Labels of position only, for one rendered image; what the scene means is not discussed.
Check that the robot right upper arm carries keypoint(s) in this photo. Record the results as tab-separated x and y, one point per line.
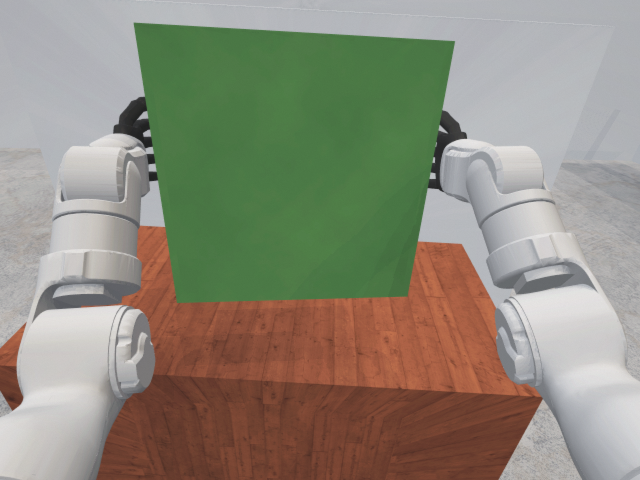
565	342

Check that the left robot hand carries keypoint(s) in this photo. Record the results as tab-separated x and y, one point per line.
128	124

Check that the robot left upper arm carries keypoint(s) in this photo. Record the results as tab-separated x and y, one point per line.
78	366

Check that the pedestal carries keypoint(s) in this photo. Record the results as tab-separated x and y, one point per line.
384	388

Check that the left robot forearm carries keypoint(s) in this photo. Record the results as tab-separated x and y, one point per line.
92	259

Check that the right robot forearm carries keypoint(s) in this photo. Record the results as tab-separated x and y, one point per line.
529	248

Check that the right robot hand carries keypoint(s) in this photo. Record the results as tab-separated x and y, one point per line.
443	139

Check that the carton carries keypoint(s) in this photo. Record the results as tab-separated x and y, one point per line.
291	165

